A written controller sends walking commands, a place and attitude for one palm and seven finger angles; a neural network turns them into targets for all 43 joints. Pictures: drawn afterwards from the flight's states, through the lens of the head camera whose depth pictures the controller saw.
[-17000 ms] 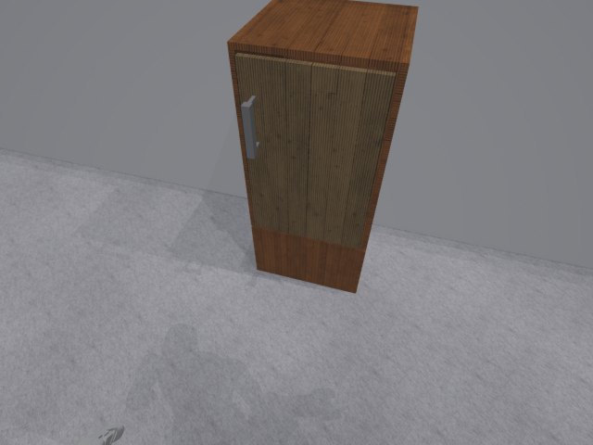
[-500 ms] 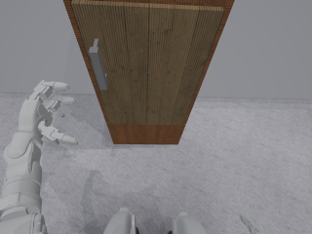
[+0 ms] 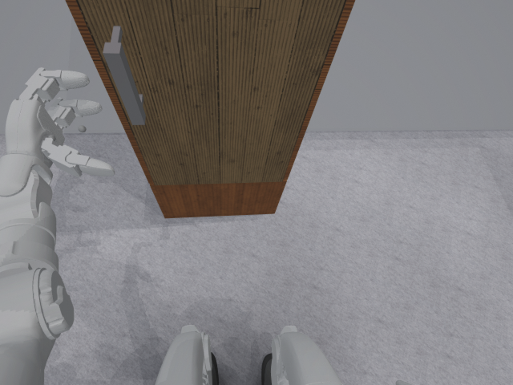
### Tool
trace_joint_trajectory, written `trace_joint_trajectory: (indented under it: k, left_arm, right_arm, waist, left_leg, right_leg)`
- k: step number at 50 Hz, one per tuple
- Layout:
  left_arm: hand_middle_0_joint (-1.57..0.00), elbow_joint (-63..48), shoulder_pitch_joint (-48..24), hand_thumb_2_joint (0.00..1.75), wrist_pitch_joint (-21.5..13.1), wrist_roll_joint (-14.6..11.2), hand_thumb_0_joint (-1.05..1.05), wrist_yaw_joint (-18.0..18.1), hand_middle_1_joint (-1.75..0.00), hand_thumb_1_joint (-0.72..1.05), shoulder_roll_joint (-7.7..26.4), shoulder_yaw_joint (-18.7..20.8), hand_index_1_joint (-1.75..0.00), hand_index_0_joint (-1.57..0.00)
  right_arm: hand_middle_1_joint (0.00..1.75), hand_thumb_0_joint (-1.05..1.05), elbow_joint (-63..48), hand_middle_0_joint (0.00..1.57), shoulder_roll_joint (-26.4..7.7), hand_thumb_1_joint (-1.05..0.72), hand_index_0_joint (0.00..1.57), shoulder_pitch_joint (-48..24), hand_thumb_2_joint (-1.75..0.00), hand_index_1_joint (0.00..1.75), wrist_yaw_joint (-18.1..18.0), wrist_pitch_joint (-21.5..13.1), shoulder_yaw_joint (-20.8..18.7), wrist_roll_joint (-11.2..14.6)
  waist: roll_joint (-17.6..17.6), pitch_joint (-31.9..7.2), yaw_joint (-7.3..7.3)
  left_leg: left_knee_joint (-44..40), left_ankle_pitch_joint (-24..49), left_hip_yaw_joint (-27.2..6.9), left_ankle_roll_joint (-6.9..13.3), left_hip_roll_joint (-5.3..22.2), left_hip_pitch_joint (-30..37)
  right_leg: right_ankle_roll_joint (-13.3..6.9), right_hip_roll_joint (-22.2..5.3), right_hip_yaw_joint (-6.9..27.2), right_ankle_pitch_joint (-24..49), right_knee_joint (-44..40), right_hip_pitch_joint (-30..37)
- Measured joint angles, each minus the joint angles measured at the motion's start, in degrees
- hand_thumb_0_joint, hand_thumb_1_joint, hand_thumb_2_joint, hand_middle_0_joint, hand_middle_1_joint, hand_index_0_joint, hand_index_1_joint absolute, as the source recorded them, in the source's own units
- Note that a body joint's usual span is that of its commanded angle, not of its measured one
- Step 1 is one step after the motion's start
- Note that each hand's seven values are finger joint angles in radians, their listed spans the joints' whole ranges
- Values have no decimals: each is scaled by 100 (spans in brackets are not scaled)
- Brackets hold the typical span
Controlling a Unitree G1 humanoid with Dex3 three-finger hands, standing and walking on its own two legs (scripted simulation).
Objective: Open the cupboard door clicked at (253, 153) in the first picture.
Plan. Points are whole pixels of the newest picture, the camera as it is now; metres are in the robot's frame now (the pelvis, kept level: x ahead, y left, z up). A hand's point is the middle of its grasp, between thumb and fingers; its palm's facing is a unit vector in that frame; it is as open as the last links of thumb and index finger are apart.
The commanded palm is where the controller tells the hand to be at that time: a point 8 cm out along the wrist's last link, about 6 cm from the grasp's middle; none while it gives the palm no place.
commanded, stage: move the hooked fingers beside the handle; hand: left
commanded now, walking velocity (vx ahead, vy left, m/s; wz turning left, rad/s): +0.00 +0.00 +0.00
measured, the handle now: (128, 79) +0.59 +0.19 +0.05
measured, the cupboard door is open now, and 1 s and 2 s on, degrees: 0 0 0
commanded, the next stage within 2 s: slide the fingers in behind the handle in 1.14 s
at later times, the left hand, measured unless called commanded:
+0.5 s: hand (92, 95) +0.54 +0.23 +0.06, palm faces +0.00 -1.00 -0.04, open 13.7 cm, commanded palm +0.51 +0.27 +0.06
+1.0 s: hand (99, 103) +0.53 +0.22 +0.06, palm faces +0.01 -1.00 -0.03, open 14.0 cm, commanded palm +0.51 +0.26 +0.05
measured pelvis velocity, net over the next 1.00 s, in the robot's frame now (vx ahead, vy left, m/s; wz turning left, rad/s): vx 0.01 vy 0.01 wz -0.02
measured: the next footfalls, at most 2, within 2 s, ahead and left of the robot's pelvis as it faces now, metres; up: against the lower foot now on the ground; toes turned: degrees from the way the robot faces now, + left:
none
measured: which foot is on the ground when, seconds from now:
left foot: down 0.00-1.00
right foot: down 0.00-1.00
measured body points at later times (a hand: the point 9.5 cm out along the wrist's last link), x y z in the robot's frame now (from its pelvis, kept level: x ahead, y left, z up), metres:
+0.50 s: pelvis +0.01 +0.00 -0.01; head +0.17 +0.03 +0.41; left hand +0.54 +0.29 +0.07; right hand -0.01 -0.26 -0.11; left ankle +0.04 +0.09 -0.64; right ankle +0.02 -0.11 -0.64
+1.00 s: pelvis +0.01 +0.01 +0.00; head +0.16 +0.04 +0.42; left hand +0.53 +0.28 +0.06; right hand +0.02 -0.26 -0.11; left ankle +0.04 +0.09 -0.64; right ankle +0.02 -0.11 -0.64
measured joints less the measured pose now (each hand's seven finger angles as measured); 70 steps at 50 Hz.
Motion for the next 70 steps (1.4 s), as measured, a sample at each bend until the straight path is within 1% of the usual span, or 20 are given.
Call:
trace_joint_trajectory:
  k: [4,11,18,22,25,28,32,37,41,45,47,52,54,56,60,65,68,70]
  left_arm:
    - [-30,87,-224,30,-26,56,-2,62,-120,-50,128,97,-120,-30]
    - [-30,473,-652,30,198,205,-2,116,-120,-50,357,102,-120,-30]
    - [-30,632,-1017,30,135,332,-2,219,-120,-50,558,229,-120,-30]
    - [-30,784,-1199,30,201,400,-1,149,-120,-50,748,280,-122,-32]
    - [-31,590,-1058,30,239,407,-1,109,-120,-50,775,317,-124,-34]
    - [-31,459,-845,30,265,314,-1,58,-120,-49,713,335,-123,-33]
    - [-30,308,-634,30,270,228,-2,46,-120,-50,521,291,-122,-32]
    - [-30,27,-487,30,96,204,-2,182,-120,-50,235,159,-121,-31]
    - [-30,300,-660,30,124,235,-2,281,-120,-50,188,-20,-121,-30]
    - [-30,610,-818,30,215,347,-1,364,-120,-50,239,-119,-120,-30]
    - [-30,615,-828,30,167,381,-1,409,-120,-50,250,-80,-120,-30]
    - [-30,528,-860,30,-76,394,-2,462,-120,-50,283,83,-120,-30]
    - [-30,592,-920,30,-71,402,-2,437,-120,-50,358,123,-120,-30]
    - [-30,676,-982,30,12,423,-1,403,-120,-50,453,113,-120,-30]
    - [-30,616,-983,30,141,432,-2,362,-120,-50,499,85,-120,-30]
    - [-30,422,-911,30,85,313,-2,363,-120,-50,381,119,-121,-30]
    - [-30,442,-916,30,110,291,-2,404,-120,-50,342,112,-122,-30]
    - [-30,443,-901,30,158,317,-2,441,-120,-50,326,39,-122,-30]
  right_arm:
    - [30,0,23,21,2,-90,20,57,-90,30,23,91,8,-26]
    - [30,0,-7,21,1,-90,20,148,-90,30,52,229,56,-46]
    - [30,0,-25,21,18,-90,20,184,-90,30,97,315,93,-98]
    - [30,0,-95,21,13,-90,20,210,-90,30,107,389,126,-104]
    - [30,0,-141,21,16,-90,20,260,-90,30,132,454,108,-116]
    - [30,0,-146,21,32,-90,20,290,-90,30,162,516,93,-106]
    - [30,0,-105,21,60,-90,20,285,-90,30,183,541,82,-88]
    - [30,0,-25,21,89,-90,20,206,-90,30,197,509,28,-103]
    - [30,0,-19,21,88,-90,20,104,-90,30,190,508,36,-95]
    - [30,0,-127,21,59,-90,20,45,-90,30,171,494,71,-106]
    - [30,0,-178,21,49,-90,20,38,-90,30,169,476,74,-127]
    - [30,0,-165,21,50,-90,20,43,-90,30,183,480,80,-154]
    - [30,0,-141,21,55,-90,20,49,-90,30,182,509,100,-142]
    - [30,0,-140,21,59,-90,20,72,-90,30,174,540,118,-127]
    - [30,0,-112,21,62,-90,20,157,-90,30,167,566,113,-130]
    - [30,0,11,21,95,-90,20,213,-90,30,183,568,91,-134]
    - [30,0,36,21,104,-90,20,225,-90,30,190,564,85,-130]
    - [30,0,26,21,101,-90,20,232,-90,30,199,565,73,-130]
  waist:
    - [9,1,-84]
    - [59,14,-215]
    - [66,20,-339]
    - [85,48,-409]
    - [97,36,-386]
    - [90,31,-327]
    - [71,26,-247]
    - [56,-22,-181]
    - [52,-41,-201]
    - [62,-35,-263]
    - [66,-28,-288]
    - [63,0,-314]
    - [64,19,-330]
    - [73,47,-348]
    - [110,63,-331]
    - [95,45,-289]
    - [88,32,-294]
    - [94,23,-294]
  left_leg:
    - [54,-24,0,-3,27,-117]
    - [86,-38,-16,3,50,-266]
    - [175,-83,-27,4,92,-443]
    - [232,-102,-47,11,104,-562]
    - [223,-105,-21,18,110,-593]
    - [177,-107,12,29,113,-536]
    - [121,-102,-4,36,98,-445]
    - [70,-102,-50,35,73,-311]
    - [36,-96,-78,41,44,-210]
    - [32,-81,-70,55,24,-222]
    - [59,-83,-53,59,26,-273]
    - [167,-122,-22,57,49,-404]
    - [206,-137,-23,55,59,-446]
    - [232,-144,-32,52,61,-486]
    - [247,-140,-48,40,61,-570]
    - [212,-140,-54,21,73,-551]
    - [189,-141,-76,8,76,-508]
    - [169,-139,-92,0,73,-478]
  right_leg:
    - [-3,25,4,-8,38,-117]
    - [1,51,-6,-1,33,-252]
    - [2,91,-9,-13,79,-417]
    - [5,103,-26,-19,107,-520]
    - [16,109,1,-12,100,-562]
    - [31,114,36,-1,57,-520]
    - [42,108,22,10,-22,-409]
    - [49,96,-20,14,-116,-234]
    - [56,75,-48,12,-163,-111]
    - [64,55,-41,16,-149,-129]
    - [66,53,-24,12,-108,-192]
    - [64,65,9,-24,23,-350]
    - [61,72,10,-40,65,-395]
    - [56,75,2,-49,91,-433]
    - [46,76,-12,-50,104,-511]
    - [32,92,-14,-49,69,-495]
    - [19,101,-34,-51,36,-442]
    - [12,103,-47,-51,10,-405]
